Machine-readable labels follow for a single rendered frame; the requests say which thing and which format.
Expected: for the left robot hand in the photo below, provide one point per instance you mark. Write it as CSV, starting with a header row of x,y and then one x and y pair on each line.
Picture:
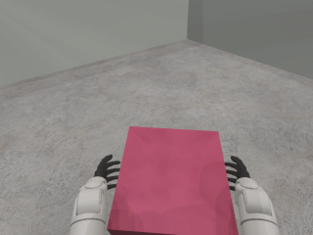
x,y
103,171

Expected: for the carton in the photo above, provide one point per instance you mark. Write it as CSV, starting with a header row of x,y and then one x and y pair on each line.
x,y
172,182

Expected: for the right robot forearm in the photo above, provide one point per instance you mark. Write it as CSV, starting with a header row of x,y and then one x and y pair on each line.
x,y
257,215

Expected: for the left robot forearm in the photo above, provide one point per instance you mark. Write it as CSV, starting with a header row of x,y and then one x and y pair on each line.
x,y
90,208

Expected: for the right robot hand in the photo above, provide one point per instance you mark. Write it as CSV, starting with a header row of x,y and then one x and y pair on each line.
x,y
239,173

